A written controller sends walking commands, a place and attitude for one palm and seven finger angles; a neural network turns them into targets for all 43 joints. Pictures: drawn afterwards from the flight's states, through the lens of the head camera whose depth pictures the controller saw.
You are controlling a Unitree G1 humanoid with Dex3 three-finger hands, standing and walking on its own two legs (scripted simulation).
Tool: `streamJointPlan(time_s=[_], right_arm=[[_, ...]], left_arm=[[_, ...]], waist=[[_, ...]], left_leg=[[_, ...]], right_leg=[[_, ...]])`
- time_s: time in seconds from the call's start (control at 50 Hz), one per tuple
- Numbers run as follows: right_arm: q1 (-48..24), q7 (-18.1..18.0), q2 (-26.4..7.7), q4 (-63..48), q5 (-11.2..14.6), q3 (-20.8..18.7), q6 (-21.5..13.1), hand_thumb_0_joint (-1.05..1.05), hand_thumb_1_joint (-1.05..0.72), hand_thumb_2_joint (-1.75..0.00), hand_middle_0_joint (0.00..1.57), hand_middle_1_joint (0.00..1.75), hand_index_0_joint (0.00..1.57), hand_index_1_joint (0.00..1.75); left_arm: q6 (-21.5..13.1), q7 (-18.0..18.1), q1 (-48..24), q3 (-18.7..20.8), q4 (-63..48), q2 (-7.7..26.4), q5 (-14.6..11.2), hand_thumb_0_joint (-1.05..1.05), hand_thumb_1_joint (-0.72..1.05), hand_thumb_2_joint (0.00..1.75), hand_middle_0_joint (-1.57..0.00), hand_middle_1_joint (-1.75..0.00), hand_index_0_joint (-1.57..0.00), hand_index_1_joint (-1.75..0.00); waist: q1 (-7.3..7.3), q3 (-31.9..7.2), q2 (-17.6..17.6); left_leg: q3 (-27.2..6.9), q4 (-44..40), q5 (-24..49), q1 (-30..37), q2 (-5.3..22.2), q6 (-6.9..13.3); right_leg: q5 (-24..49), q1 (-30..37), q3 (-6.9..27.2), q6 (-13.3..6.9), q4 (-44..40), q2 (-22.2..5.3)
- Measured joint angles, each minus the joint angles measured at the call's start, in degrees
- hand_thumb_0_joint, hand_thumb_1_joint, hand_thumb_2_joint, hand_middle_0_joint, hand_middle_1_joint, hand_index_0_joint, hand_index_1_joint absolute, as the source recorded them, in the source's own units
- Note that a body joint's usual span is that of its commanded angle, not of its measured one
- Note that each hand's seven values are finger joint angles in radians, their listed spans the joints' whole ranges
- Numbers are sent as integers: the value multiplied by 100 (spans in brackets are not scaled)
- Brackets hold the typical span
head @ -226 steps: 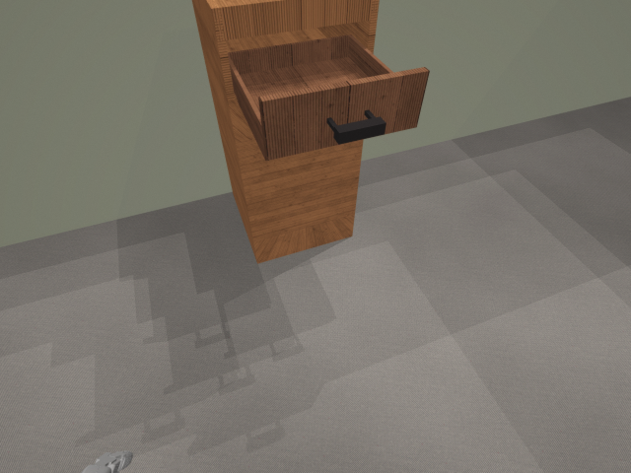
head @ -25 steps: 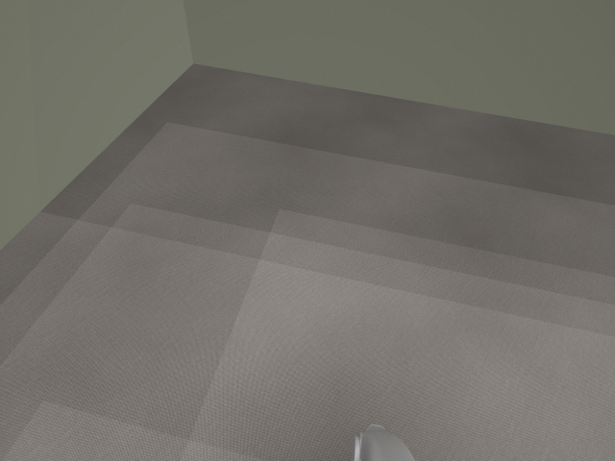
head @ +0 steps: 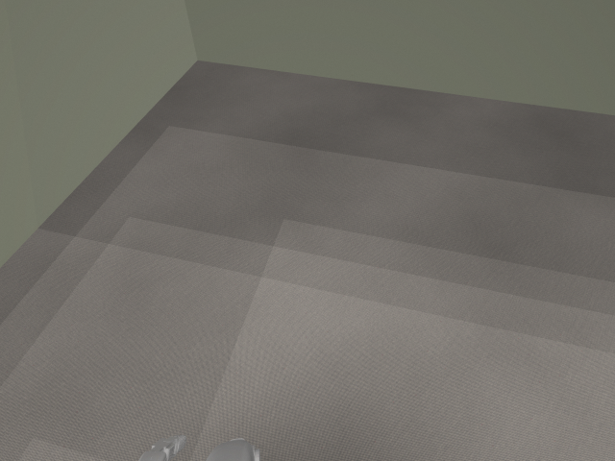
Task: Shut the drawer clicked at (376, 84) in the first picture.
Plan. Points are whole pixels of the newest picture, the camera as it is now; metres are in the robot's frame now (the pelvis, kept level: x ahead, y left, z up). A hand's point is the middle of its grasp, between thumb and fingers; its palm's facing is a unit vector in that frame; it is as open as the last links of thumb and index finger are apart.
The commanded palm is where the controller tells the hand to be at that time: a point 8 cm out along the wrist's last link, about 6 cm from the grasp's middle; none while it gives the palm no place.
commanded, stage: turn to face it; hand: left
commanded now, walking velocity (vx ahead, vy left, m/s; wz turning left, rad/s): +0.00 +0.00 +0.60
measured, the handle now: out of the picture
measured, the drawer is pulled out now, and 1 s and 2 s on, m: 0.30 0.30 0.30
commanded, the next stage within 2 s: none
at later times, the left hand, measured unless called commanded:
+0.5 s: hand out of the picture +0.04 +0.25 -0.16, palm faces +0.32 -0.91 -0.28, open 7.4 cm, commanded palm none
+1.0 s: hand out of the picture -0.06 +0.17 -0.17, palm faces +0.60 -0.76 -0.24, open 7.4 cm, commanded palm none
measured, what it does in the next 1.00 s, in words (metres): steps on the spot, turning left: left foot, then right foot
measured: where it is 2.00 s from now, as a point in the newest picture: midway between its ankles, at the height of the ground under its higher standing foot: outside the picture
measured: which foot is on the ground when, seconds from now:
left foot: up 0.00-0.14, down 0.16-0.60, up 0.62-1.00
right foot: down 0.00-0.16, up 0.18-0.58, down 0.60-1.00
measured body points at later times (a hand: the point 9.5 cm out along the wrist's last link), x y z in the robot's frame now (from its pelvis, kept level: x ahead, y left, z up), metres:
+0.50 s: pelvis +0.03 +0.01 +0.00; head +0.07 +0.03 +0.45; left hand +0.03 +0.30 -0.14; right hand +0.16 -0.20 -0.14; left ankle +0.03 +0.13 -0.73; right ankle +0.05 -0.14 -0.69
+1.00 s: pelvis +0.02 -0.02 +0.00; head +0.07 +0.02 +0.44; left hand -0.09 +0.21 -0.15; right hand +0.26 -0.17 -0.14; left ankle -0.06 +0.08 -0.71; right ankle +0.06 -0.13 -0.73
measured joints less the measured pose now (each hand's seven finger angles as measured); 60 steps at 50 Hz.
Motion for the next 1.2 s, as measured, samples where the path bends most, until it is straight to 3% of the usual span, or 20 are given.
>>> streamJointPlan(time_s=[0.14,0.16,0.18,0.22,0.3,0.38,0.5,0.58,0.62,0.68,0.72,0.78,0.9,1.0,1.04,1.06,1.1,1.14,1.2], right_arm=[[-248,142,-185,-308,1,-45,25,1,-93,-90,19,30,20,30],[-249,155,-219,-374,-6,-49,-8,1,-93,-90,19,30,20,30],[-285,153,-210,-411,-19,-57,-43,1,-93,-90,19,30,20,30],[-358,138,-187,-495,-30,-20,-98,1,-92,-90,19,30,20,30],[-387,68,-161,-545,-17,44,-130,1,-92,-90,20,30,20,30],[-404,66,-168,-531,6,67,-108,1,-91,-90,20,30,20,30],[-434,108,-219,-555,-8,15,-40,1,-91,-90,20,30,21,30],[-451,134,-337,-576,7,-66,49,1,-91,-90,20,30,21,30],[-467,146,-449,-568,44,-146,110,1,-91,-90,20,30,21,30],[-471,171,-592,-544,15,-243,214,1,-91,-90,20,30,20,30],[-483,213,-647,-541,0,-273,238,1,-91,-90,20,30,20,30],[-492,257,-682,-559,0,-279,236,1,-91,-90,20,30,20,30],[-613,274,-679,-516,16,-223,307,1,-91,-90,19,30,20,30],[-831,276,-591,-607,51,-115,234,1,-91,-90,19,30,20,30],[-855,287,-568,-704,49,-66,143,1,-91,-90,19,30,20,30],[-888,280,-522,-731,39,-58,72,1,-91,-90,19,30,20,30],[-924,260,-433,-781,64,0,-24,1,-91,-90,20,30,20,30],[-883,202,-371,-808,56,51,-78,1,-91,-90,20,30,20,30],[-792,133,-325,-790,43,90,-72,1,-91,-90,20,30,20,30]], left_arm=[[168,-31,254,88,-87,192,41,-1,91,89,-21,-30,-20,-30],[200,-42,323,104,-97,225,22,-1,91,89,-21,-30,-20,-30],[253,-52,359,133,-91,284,-6,-1,91,89,-21,-30,-20,-30],[394,-53,405,167,-95,401,-8,0,91,89,-20,-30,-20,-30],[480,-92,423,239,-86,526,5,0,91,89,-20,-30,-20,-30],[460,-104,461,246,-169,584,-20,0,91,89,-20,-30,-20,-30],[471,-64,333,216,-314,568,-59,0,91,89,-20,-30,-20,-30],[349,-65,215,137,-497,464,-94,0,91,89,-20,-30,-20,-30],[240,-56,212,82,-566,358,-44,0,90,89,-20,-30,-20,-30],[205,-46,324,-29,-619,197,-3,0,90,89,-20,-30,-20,-30],[223,-39,424,-61,-613,145,1,0,90,89,-21,-30,-20,-30],[221,-42,513,-98,-580,121,10,0,90,89,-21,-30,-20,-30],[194,-66,650,-120,-546,153,41,0,90,89,-21,-30,-21,-30],[256,-85,784,-36,-448,339,60,0,90,89,-21,-30,-21,-30],[294,-93,875,19,-409,454,26,0,90,89,-21,-30,-21,-30],[332,-100,880,63,-373,540,-3,0,90,89,-21,-30,-21,-30],[477,-76,813,123,-304,688,-18,0,90,89,-21,-30,-20,-30],[567,-53,720,170,-258,759,-12,0,90,89,-21,-30,-20,-30],[557,-85,534,197,-304,791,-22,1,90,89,-20,-30,-20,-30]], waist=[[205,79,-252],[213,75,-266],[211,103,-347],[246,208,-420],[272,284,-343],[294,243,-227],[201,175,-48],[146,143,85],[177,138,211],[164,111,253],[152,94,198],[116,130,88],[224,292,-82],[379,415,-234],[405,386,-289],[403,396,-393],[445,449,-511],[432,438,-485],[385,416,-395]], left_leg=[[259,-1654,52,804,-130,43],[252,-1997,266,961,-175,158],[241,-1968,234,918,-277,320],[208,-1898,153,875,-388,517],[27,-2413,444,1008,-527,548],[-164,-2915,744,1151,-649,559],[-558,-3043,892,1120,-750,439],[-885,-2761,851,899,-843,267],[-1014,-2199,330,654,-881,163],[-827,-450,-497,121,-962,100],[-637,424,-349,-92,-877,31],[-471,848,-113,-133,-685,-82],[-277,-64,-277,304,-450,-164],[4,-1420,-337,899,-474,-43],[111,-2319,203,1292,-532,65],[119,-2389,216,1299,-623,229],[69,-2226,77,1237,-712,479],[-52,-2331,99,1284,-717,566],[-275,-2703,344,1415,-761,569]], right_leg=[[-472,-64,-397,246,628,-403],[-613,-146,-449,306,873,-495],[-906,-301,-326,445,1227,-581],[-1596,-756,309,647,2281,-477],[-1217,-1410,1091,820,3634,-272],[-883,-1488,1458,931,3537,-260],[-1118,-987,1621,971,2284,-152],[-680,-342,1544,910,833,14],[-456,-158,1403,680,459,45],[-514,-21,1154,422,463,-95],[-458,123,1031,393,293,-194],[-393,280,815,388,114,-324],[-441,356,374,433,108,-533],[-628,222,72,576,446,-727],[-823,90,-41,683,811,-844],[-964,-84,84,739,1212,-941],[-1623,-541,670,847,2305,-824],[-1707,-927,1015,909,3157,-625],[-1254,-1302,1318,971,3712,-467]])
